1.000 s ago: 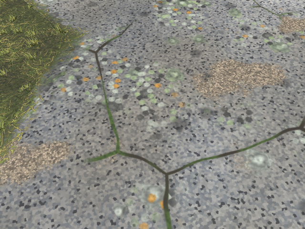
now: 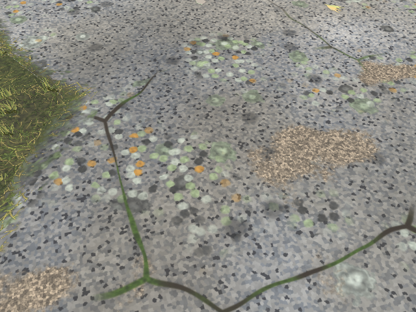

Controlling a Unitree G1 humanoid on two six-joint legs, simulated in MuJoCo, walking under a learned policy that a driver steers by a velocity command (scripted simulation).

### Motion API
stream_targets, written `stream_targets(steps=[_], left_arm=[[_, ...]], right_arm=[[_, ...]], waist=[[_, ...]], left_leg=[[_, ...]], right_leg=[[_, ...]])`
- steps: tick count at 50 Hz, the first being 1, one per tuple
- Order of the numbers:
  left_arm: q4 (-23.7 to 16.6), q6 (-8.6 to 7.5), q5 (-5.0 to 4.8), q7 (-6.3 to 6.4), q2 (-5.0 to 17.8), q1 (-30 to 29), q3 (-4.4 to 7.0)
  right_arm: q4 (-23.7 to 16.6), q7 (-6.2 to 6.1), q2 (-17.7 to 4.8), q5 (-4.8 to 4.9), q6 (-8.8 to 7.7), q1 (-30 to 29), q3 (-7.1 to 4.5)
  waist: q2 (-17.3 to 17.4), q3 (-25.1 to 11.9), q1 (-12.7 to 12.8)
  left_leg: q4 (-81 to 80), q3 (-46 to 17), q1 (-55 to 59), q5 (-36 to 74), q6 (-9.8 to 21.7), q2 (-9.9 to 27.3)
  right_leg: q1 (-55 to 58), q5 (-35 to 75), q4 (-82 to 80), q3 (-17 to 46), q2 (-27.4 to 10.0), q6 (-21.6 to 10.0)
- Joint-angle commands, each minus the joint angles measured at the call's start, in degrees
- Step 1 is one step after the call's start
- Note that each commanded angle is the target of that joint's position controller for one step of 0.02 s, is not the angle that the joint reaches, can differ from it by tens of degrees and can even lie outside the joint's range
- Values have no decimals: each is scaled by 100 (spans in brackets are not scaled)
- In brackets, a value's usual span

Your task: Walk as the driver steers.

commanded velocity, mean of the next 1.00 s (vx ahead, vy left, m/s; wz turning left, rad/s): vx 0.48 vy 0.00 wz -0.03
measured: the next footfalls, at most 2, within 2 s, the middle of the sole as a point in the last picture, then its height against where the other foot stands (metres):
right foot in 0.26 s outside the picture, level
left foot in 0.84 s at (185, 278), level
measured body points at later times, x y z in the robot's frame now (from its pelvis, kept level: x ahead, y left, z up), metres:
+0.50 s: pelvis +0.26 -0.09 +0.00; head +0.27 -0.10 +0.45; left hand +0.28 +0.17 -0.14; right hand +0.37 -0.36 -0.13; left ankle +0.32 +0.09 -0.66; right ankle +0.27 -0.17 -0.75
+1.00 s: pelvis +0.55 -0.02 -0.01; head +0.58 -0.01 +0.44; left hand +0.61 +0.25 -0.15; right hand +0.63 -0.29 -0.13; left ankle +0.60 +0.06 -0.75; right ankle +0.48 -0.17 -0.65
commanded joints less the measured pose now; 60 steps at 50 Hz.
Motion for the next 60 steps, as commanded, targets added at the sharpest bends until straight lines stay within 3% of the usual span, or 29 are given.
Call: stream_targets(steps=[1, 8, 10, 12, 13, 14, 15, 16, 17, 18, 20, 22, 24, 27, 31, 36, 39, 40, 41, 42, 43, 44, 45, 46, 47, 49, 52, 56, 60], left_arm=[[-453, -15, 32, -18, 100, -675, -5], [-795, -81, -25, -212, 203, -1533, -68], [-804, -115, -30, -256, 378, -1329, -8], [-464, -119, -23, -236, 722, -94, 202], [-160, -103, -8, -194, 1041, 991, 344], [0, -79, 127, -164, 1612, 1726, 460], [1, -97, 116, -205, 1329, 1691, 329], [-74, -151, 67, -219, 972, 1105, 211], [-218, -181, 72, -221, 698, 576, 122], [-278, -208, 133, -241, 530, 150, 64], [-249, -246, 212, -275, 279, -77, -17], [-134, -255, 195, -227, 378, 173, -6], [-64, -260, 194, -132, 580, 421, 26], [2, -212, 173, -23, 625, 762, 19], [84, -176, 111, 27, 658, 1165, 12], [286, -33, 74, 49, 713, 1650, 58], [268, 43, 60, 71, 846, 1508, 123], [229, 67, 56, 71, 901, 1378, 140], [185, 95, 62, 65, 806, 1265, 100], [55, 90, 134, 48, 596, 1309, -1], [28, -34, 130, -27, -242, 2042, -239], [94, -176, -34, -42, 272, 1686, -123], [-105, -249, -187, -35, 666, 1121, -6], [-173, -256, -189, 10, 684, 817, 7], [-175, -208, -109, 54, 618, 679, 53], [-91, -21, -81, 52, 351, 972, 83], [-200, 152, -72, 55, 179, 816, 93], [-449, 148, 6, -18, 199, 242, 117], [-775, 120, 46, -161, 58, -590, 22]], right_arm=[[-283, -126, -1039, -10, -29, 8, -165], [-176, -153, -1072, 114, 44, 404, -259], [-210, -157, -1170, 124, 82, 281, -311], [-283, -156, -1178, 99, 144, 69, -311], [-375, -155, -1026, 44, 166, 66, -237], [-490, -110, -369, 12, 90, 668, -59], [-465, -70, -372, 125, -81, 603, -30], [-625, -46, -840, 303, -185, 70, -161], [-748, -66, -979, 324, -232, -330, -182], [-759, -123, -989, 247, -218, -491, -227], [-692, -170, -812, 158, -50, -262, -272], [-720, -180, -675, 137, 61, -275, -270], [-898, -195, -760, 94, 97, -731, -303], [-1105, -157, -740, 52, 72, -1324, -312], [-1314, -56, -605, 91, 20, -2094, -238], [-1619, 125, -595, 146, -52, -2806, -150], [-1646, 197, -823, 168, -97, -2531, -210], [-1538, 189, -991, 155, -106, -2078, -292], [-1242, 159, -1242, 141, -103, -1134, -433], [-1007, 98, -1643, 48, -101, -36, -558], [-857, 103, -2041, 25, -75, 434, -640], [-889, 90, -1471, 40, -72, 400, -469], [-967, 62, -1219, 51, -96, -121, -388], [-1077, 51, -1037, 22, -121, -604, -321], [-1077, 69, -840, -15, -152, -901, -271], [-1006, 86, -644, -96, -188, -1049, -221], [-900, 9, -871, -95, -214, -942, -284], [-863, -124, -992, -111, -179, -806, -321], [-824, -206, -1109, -44, -114, -504, -346]], waist=[[478, 596, 0], [552, 806, -89], [632, 622, 134], [711, -157, 821], [488, -880, 1233], [-976, -1728, 974], [-1312, -2143, 960], [-977, -1250, 857], [-576, -706, 710], [-214, -365, 496], [-366, -193, 161], [-328, -45, 107], [-178, 158, 162], [-136, 270, 302], [-151, 410, 548], [-130, 610, 735], [-330, 366, 436], [-435, 44, 162], [-376, -506, -298], [69, -1349, -645], [1582, -2204, -276], [1242, -2241, -487], [1044, -1332, -426], [598, -869, -233], [431, -474, -67], [651, -265, 232], [539, 54, 339], [432, 238, 265], [319, 464, -8]], left_leg=[[-968, -1024, -244, 1021, 799, 1448], [-778, -697, 282, 1196, 697, 1748], [-409, -634, 505, 1963, 595, 1846], [1105, -300, 303, 3821, 378, 1559], [2611, -93, -593, 3305, 164, 1240], [4968, 28, -2722, 592, -243, 285], [6060, -891, -3516, -1891, -202, -69], [6503, -1022, -4123, -1628, -72, 301], [6357, -859, -4128, -1093, 39, 645], [5960, -766, -3810, -588, 58, 917], [5426, -806, -3111, -172, 73, 1182], [5069, -727, -3088, -14, 4, 1234], [4491, -711, -3567, 479, -129, 1265], [3477, -668, -4002, 1359, -273, 1207], [2320, -407, -3813, 2088, -292, 963], [1593, -344, -4022, 1650, -169, 802], [1368, -210, -3340, 1018, 59, 575], [1337, -35, -2603, 901, 170, 362], [1260, 78, -1324, 1035, 343, 200], [1495, -961, 636, 1090, 708, 1130], [922, -3761, 2691, 39, 1632, 2600], [350, -4373, 2601, -417, 1501, 2606], [275, -3377, 1847, -133, 1180, 2437], [126, -2591, 966, 366, 1000, 2243], [-98, -2026, 212, 687, 868, 2033], [-447, -1345, -518, 799, 720, 1774], [-773, -740, -831, 1132, 769, 1771], [-876, -46, -587, 1510, 655, 1674], [-909, 514, -286, 1658, 530, 1664]], right_leg=[[-625, 682, -1078, -25, -27, 162], [-361, 956, -2280, -94, 162, -71], [116, 641, -2447, -172, 291, -239], [1847, 491, -2482, -474, 692, -479], [3473, 318, -2359, -26, 349, -706], [5424, -928, -2935, 2662, -1153, -1536], [5579, -1773, -4119, 4556, -1608, -1788], [4907, -1900, -4191, 3829, -1428, -1466], [4053, -1476, -4232, 2934, -1224, -1255], [3176, -865, -4367, 2245, -1002, -1118], [2287, -244, -4641, 1457, -652, -993], [2028, 79, -4871, 1116, -566, -1100], [2128, 320, -5032, 979, -589, -1167], [2478, 683, -5074, 731, -535, -1093], [2728, 804, -5103, 357, -410, -956], [3722, 1237, -4691, 291, -732, -951], [4057, 2592, -4126, 270, -879, -804], [4041, 3660, -3596, 173, -800, -727], [3744, 4202, -2532, -50, -509, -574], [2431, 2843, -820, -188, -192, -390], [52, -1188, 1338, -150, 946, 4], [-562, -2202, 2121, 779, 873, -94], [-965, -1828, 2266, 746, 572, -189], [-780, -1281, 2012, 584, 237, -201], [-540, -945, 1638, 538, 58, -187], [51, -595, 1278, 596, -144, -205], [-226, -198, 893, 610, -208, -139], [-714, 952, -201, 614, -132, -32], [-627, 1547, -1301, 78, -37, -61]])
Velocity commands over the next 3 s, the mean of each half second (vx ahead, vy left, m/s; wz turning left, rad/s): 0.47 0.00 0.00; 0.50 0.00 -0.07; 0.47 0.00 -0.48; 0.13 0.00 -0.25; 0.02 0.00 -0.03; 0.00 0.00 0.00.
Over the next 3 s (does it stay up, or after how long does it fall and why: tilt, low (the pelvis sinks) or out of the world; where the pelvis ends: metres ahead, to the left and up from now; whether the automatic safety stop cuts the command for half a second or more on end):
stays up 1.00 -0.16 -0.01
